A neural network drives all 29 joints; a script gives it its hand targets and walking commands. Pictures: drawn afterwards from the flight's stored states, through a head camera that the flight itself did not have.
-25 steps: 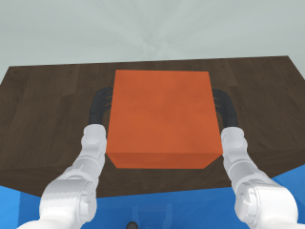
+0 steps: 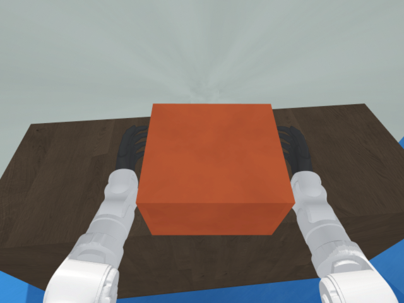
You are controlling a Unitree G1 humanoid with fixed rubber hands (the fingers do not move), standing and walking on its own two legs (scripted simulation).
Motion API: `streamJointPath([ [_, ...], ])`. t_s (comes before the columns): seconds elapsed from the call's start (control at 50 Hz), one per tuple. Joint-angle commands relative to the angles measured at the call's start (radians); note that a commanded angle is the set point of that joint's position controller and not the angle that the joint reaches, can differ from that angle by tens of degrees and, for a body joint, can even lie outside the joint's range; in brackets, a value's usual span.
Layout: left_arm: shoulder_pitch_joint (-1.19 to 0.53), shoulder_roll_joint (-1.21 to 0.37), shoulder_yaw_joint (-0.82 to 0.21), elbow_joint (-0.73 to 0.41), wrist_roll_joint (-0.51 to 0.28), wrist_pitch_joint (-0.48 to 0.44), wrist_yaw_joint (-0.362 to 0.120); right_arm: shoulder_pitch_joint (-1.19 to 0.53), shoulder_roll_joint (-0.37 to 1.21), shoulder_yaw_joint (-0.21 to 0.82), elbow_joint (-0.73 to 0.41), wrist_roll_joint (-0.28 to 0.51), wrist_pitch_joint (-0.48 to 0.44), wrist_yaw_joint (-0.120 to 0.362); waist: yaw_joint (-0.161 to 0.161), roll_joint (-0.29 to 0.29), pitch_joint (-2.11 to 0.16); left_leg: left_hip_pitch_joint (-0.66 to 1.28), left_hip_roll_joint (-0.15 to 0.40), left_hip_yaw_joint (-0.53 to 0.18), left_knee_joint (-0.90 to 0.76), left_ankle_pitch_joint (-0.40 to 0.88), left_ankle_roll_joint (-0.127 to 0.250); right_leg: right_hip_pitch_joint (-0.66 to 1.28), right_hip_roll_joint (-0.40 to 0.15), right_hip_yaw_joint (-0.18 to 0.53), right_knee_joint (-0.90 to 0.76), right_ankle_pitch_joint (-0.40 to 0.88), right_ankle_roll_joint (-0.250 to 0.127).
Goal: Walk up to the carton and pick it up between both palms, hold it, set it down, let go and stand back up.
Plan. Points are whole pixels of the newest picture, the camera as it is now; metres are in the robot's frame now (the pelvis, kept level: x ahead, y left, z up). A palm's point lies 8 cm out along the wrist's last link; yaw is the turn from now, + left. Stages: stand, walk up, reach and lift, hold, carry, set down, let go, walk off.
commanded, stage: reach and lift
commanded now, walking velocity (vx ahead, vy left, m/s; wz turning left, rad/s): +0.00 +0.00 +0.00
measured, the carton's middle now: (212, 168) +0.40 -0.01 +0.03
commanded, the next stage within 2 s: hold in 1.42 s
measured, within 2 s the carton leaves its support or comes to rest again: neither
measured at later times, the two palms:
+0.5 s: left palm (105, 152) +0.36 +0.19 +0.15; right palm (306, 155) +0.35 -0.18 +0.14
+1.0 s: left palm (104, 145) +0.36 +0.18 +0.17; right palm (310, 147) +0.36 -0.18 +0.16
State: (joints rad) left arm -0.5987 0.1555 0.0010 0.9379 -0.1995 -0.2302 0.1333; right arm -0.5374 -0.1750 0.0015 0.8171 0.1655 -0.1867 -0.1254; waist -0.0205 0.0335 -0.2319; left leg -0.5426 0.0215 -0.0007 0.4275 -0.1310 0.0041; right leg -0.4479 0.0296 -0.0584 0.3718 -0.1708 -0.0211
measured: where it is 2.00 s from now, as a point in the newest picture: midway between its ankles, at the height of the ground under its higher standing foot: outside the picture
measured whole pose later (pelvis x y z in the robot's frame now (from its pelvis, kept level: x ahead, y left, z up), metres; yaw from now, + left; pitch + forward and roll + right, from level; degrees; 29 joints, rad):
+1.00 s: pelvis +0.00 +0.00 +0.01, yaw -1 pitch -3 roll +0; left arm -0.48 0.06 0.25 0.20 0.13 0.52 0.01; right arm -0.53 -0.15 -0.04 0.49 0.19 0.28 -0.11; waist -0.05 -0.04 -0.06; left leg -0.14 0.00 0.01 0.31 -0.13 0.01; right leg -0.07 0.02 -0.02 0.28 -0.17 -0.01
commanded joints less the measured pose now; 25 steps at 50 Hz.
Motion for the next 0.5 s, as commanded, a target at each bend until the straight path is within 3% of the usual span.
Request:
streamJointPath([
  [0.0,-0.750,-0.776,-0.415,-0.493,0.096,0.056,-0.145,-0.725,0.738,0.423,-0.401,-0.026,0.069,0.150,-0.019,-0.032,-0.538,0.490,-0.037,-0.067,0.008,0.333,-0.037,0.202,0.014,0.069,-0.045,0.305,0.040],
  [0.1,-0.682,-0.738,-0.330,-0.555,0.152,0.257,-0.178,-0.718,0.709,0.357,-0.424,-0.014,0.194,0.128,-0.017,-0.048,-0.362,0.523,-0.046,-0.053,-0.054,0.259,-0.020,0.269,0.000,0.080,-0.093,0.264,0.047],
  [0.2,-0.628,-0.723,-0.251,-0.613,0.208,0.410,-0.229,-0.741,0.685,0.295,-0.472,-0.012,0.251,0.121,-0.012,-0.042,-0.280,0.565,-0.053,-0.027,-0.100,0.225,-0.020,0.340,-0.003,0.066,-0.117,0.249,0.056],
  [0.34,-0.570,-0.698,-0.210,-0.654,0.263,0.521,-0.265,-0.747,0.639,0.232,-0.473,-0.026,0.258,0.133,-0.017,-0.015,-0.182,0.636,-0.048,-0.006,-0.128,0.183,-0.028,0.333,0.000,0.032,-0.146,0.161,0.051],
  [0.48,-0.542,-0.700,-0.266,-0.757,0.235,0.576,-0.259,-0.769,0.629,0.266,-0.568,0.001,0.261,0.139,-0.030,0.003,-0.208,0.679,-0.043,-0.011,-0.117,0.214,-0.035,0.315,0.011,0.016,-0.145,0.158,0.044],
])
